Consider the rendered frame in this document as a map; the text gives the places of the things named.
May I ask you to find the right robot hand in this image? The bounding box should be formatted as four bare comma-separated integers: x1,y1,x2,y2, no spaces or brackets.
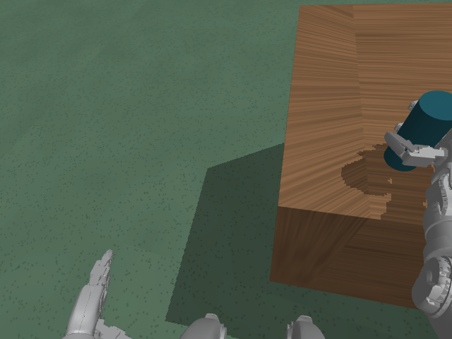
384,100,452,171

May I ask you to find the right robot arm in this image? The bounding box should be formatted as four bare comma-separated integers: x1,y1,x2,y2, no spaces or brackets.
412,162,452,339

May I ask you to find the left robot hand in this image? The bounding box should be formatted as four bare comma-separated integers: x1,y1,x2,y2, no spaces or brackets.
66,249,132,339

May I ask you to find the can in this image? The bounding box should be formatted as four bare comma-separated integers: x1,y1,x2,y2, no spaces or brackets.
383,90,452,172

